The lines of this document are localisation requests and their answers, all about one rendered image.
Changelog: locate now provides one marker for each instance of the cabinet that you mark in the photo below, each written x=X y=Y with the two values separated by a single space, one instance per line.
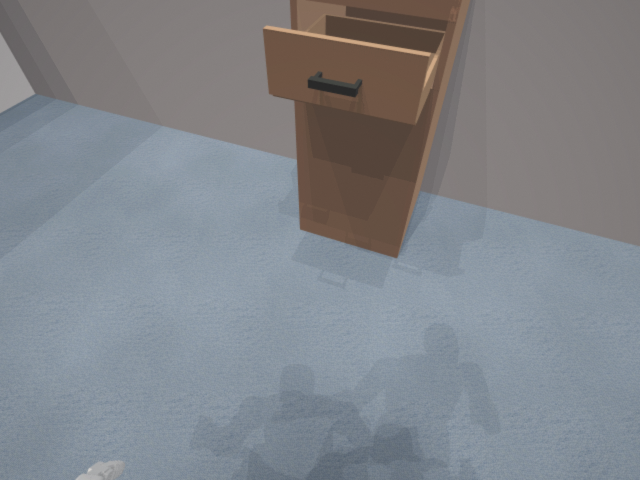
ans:
x=358 y=176

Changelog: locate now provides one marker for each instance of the handle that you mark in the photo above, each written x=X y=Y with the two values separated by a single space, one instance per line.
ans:
x=348 y=89

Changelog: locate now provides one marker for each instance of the drawer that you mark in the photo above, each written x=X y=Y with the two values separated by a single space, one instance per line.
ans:
x=397 y=65

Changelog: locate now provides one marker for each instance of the robot left hand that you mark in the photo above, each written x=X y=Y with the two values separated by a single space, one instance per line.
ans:
x=104 y=471

